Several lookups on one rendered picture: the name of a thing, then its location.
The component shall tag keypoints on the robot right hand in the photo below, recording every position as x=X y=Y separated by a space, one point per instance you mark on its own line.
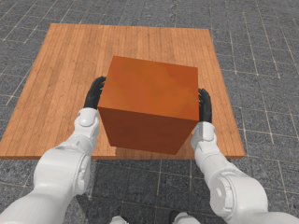
x=205 y=106

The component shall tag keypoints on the robot left hand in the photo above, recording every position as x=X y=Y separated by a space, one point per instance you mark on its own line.
x=93 y=95

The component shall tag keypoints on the robot left upper arm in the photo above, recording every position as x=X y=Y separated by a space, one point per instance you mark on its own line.
x=61 y=175

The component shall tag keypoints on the left robot shin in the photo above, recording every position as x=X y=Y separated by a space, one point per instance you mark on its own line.
x=117 y=218

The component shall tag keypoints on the left robot forearm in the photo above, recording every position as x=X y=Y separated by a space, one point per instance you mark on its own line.
x=83 y=139

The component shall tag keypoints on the right robot foot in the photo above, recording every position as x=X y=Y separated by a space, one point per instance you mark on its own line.
x=172 y=216

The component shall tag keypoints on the robot right upper arm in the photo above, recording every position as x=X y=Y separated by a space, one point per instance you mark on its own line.
x=242 y=200

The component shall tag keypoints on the table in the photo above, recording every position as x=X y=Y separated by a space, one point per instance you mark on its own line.
x=73 y=56

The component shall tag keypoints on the right robot forearm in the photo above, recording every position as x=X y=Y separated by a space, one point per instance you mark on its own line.
x=208 y=156

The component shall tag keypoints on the carton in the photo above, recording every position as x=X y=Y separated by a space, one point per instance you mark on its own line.
x=149 y=106

